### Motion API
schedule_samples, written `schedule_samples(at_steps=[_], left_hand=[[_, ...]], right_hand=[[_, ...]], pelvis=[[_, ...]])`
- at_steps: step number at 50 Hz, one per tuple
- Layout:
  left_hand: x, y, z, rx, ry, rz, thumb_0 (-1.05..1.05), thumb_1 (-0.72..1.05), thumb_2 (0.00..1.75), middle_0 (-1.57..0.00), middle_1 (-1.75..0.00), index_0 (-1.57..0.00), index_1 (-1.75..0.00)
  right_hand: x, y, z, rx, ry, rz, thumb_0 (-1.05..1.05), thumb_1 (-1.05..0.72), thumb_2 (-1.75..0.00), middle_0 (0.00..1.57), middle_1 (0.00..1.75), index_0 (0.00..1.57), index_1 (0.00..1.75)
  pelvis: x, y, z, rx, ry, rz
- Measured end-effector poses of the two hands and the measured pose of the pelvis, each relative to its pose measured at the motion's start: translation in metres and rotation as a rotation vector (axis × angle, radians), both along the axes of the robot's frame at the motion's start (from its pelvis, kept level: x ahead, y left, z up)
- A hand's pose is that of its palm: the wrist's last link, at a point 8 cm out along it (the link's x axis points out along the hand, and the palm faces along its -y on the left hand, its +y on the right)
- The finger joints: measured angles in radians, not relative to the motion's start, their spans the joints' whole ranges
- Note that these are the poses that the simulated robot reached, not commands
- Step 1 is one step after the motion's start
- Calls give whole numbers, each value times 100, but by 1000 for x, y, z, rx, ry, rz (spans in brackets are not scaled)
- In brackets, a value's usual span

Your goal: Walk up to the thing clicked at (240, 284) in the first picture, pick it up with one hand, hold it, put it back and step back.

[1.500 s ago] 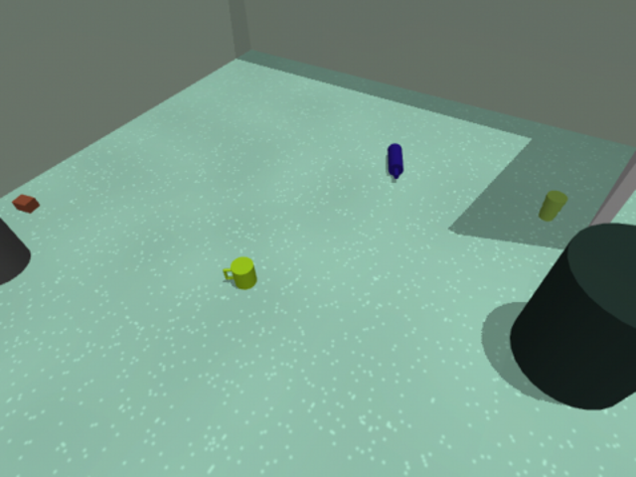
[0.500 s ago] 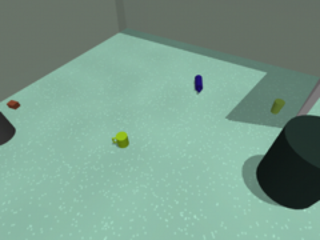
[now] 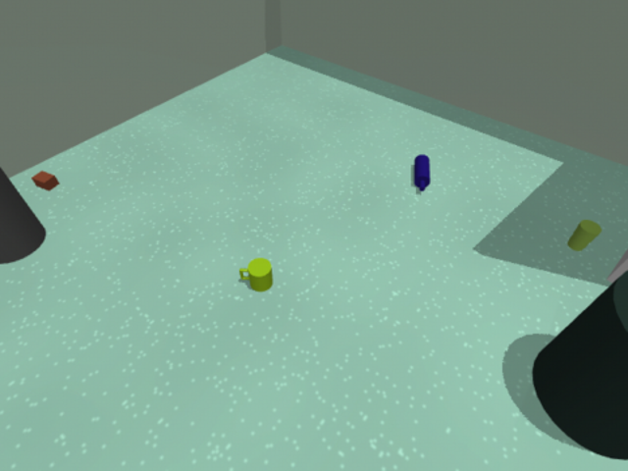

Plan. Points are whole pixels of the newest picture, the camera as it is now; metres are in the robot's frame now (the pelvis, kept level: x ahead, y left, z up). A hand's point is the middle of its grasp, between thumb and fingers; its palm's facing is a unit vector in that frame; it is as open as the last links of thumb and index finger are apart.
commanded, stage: walk up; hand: left
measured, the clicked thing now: (256, 274) +0.92 +0.22 -0.71
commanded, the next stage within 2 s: none
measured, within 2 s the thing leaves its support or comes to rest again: neither
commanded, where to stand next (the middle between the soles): +0.54 -0.04 m, yaw +1 degrees
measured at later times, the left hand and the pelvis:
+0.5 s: hand (178, 379) +0.29 +0.22 -0.11, palm faces +0.00 -0.92 -0.38, open 7.4 cm; pelvis +0.18 -0.04 +0.00, yaw +0 degrees
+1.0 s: hand (184, 318) +0.41 +0.25 -0.14, palm faces -0.06 -0.94 -0.32, open 7.4 cm; pelvis +0.36 -0.02 +0.01, yaw +0 degrees
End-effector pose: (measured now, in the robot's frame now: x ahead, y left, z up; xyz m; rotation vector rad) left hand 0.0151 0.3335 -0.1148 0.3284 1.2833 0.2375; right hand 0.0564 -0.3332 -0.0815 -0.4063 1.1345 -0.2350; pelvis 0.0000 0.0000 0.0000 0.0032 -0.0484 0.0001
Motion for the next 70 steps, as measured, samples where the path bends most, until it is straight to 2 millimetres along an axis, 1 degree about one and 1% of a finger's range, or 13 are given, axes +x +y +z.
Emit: schedule_samples(at_steps=[10, 15, 20, 25, 30, 36, 41, 46, 51, 55, 59, 65, 70], left_hand=[[112, -12, 19, -41, -90, -98, 1, 90, 90, -20, -30, -20, -30], [179, -30, 28, -28, -151, -134, 1, 90, 90, -21, -30, -20, -30], [241, -50, 32, 19, -263, -136, 1, 90, 90, -21, -30, -20, -30], [260, -66, 45, 13, -282, -102, 1, 90, 90, -21, -30, -20, -30], [264, -64, 44, 4, -216, -78, 1, 90, 90, -21, -30, -20, -30], [275, -46, 24, -21, -144, -34, 1, 90, 90, -21, -30, -20, -30], [302, -30, -2, -36, -70, -23, 1, 90, 90, -21, -30, -20, -30], [347, -32, 0, -48, -54, -58, 1, 90, 90, -21, -30, -20, -30], [398, -40, 11, -48, -88, -89, 1, 90, 90, -21, -30, -20, -30], [439, -51, 22, -23, -124, -111, 1, 90, 90, -21, -30, -20, -30], [474, -63, 23, 41, -179, -115, 1, 90, 90, -21, -30, -20, -30], [495, -82, 35, 57, -204, -97, 1, 90, 90, -21, -30, -20, -30], [501, -81, 32, 61, -175, -92, 1, 90, 90, -21, -30, -20, -30]], right_hand=[[30, 16, 7, 42, 19, -35, 0, -90, -89, 20, 30, 21, 30], [57, 4, -10, 74, 40, -49, 0, -90, -89, 20, 30, 21, 30], [103, -17, -37, 89, 58, -37, 0, -90, -89, 20, 30, 21, 30], [164, -22, -32, 106, 31, 14, 1, -91, -89, 20, 30, 21, 30], [216, -24, -16, 100, 4, 55, 0, -91, -89, 20, 30, 21, 30], [274, -18, -3, 48, 13, 89, 0, -91, -89, 20, 30, 21, 30], [323, -6, 3, 3, -53, 94, 0, -91, -89, 20, 30, 21, 30], [348, 0, 17, 3, -85, 66, 0, -91, -89, 20, 30, 21, 30], [362, -8, 17, 13, -56, 48, 0, -90, -89, 20, 30, 21, 30], [374, -24, 4, 34, -21, 29, 0, -90, -89, 20, 30, 21, 30], [395, -44, -24, 55, 13, 13, 0, -90, -89, 20, 30, 21, 30], [436, -44, -40, 91, 43, 22, 0, -91, -89, 20, 30, 21, 30], [462, -37, -38, 101, 41, 42, 0, -91, -89, 20, 30, 21, 30]], pelvis=[[66, 2, 15, 15, -11, -10], [107, -11, 9, 25, -12, -12], [150, -34, -7, 3, -20, 5], [182, -40, 3, 7, -23, 7], [217, -41, 11, -8, -4, 10], [265, -31, 7, -28, 7, 22], [305, -17, -4, -4, 8, 16], [337, -17, 5, -3, 7, 5], [366, -23, 10, 4, 4, -3], [391, -35, 8, 7, 5, -1], [417, -55, -7, 5, 6, 7], [438, -63, -3, 5, 1, 14], [451, -62, -1, 3, 13, 14]])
